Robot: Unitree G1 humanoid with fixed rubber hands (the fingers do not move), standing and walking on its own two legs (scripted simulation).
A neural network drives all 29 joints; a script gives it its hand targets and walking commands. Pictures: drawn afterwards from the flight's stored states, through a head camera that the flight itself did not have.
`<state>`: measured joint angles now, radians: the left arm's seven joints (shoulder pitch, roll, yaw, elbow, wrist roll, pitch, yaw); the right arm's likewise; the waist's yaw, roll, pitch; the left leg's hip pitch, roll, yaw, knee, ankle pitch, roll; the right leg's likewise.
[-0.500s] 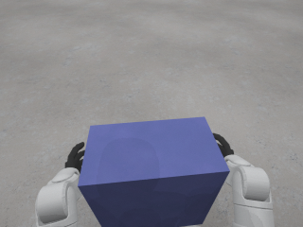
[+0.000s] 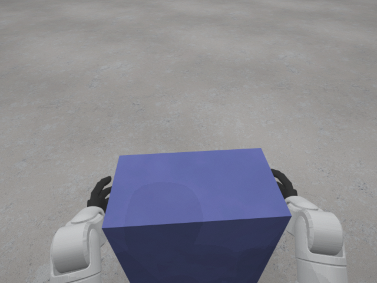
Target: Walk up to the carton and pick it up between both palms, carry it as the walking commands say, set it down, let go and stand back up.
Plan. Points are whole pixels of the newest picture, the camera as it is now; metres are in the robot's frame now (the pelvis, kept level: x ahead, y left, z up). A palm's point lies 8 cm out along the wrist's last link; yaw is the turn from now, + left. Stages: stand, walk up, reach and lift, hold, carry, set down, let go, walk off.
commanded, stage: carry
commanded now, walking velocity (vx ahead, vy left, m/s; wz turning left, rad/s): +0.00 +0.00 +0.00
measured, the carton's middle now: (194, 226) +0.24 -0.01 +0.03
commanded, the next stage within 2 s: none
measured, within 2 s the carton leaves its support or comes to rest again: neither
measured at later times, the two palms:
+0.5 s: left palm (63, 271) +0.15 +0.21 +0.07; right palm (278, 248) +0.16 -0.15 +0.07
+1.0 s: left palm out of the picture +0.11 +0.20 +0.05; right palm (296, 280) +0.11 -0.17 +0.06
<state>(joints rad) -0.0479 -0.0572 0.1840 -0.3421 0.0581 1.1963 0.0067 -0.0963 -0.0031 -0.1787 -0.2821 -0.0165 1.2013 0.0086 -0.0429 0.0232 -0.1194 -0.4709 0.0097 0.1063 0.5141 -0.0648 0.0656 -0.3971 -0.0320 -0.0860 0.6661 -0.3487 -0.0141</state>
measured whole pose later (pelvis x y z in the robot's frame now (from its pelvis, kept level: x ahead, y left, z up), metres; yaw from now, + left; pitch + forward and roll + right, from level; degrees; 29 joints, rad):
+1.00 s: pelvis -0.14 +0.01 -0.01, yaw +1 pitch +1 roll +0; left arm -0.09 -0.03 0.21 -0.16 0.06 1.06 -0.03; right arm -0.12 0.05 -0.21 -0.13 -0.07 1.07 0.02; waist -0.02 0.00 -0.11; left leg -0.51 0.01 0.08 0.53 -0.03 0.05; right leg -0.47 0.00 -0.07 0.77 -0.36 -0.05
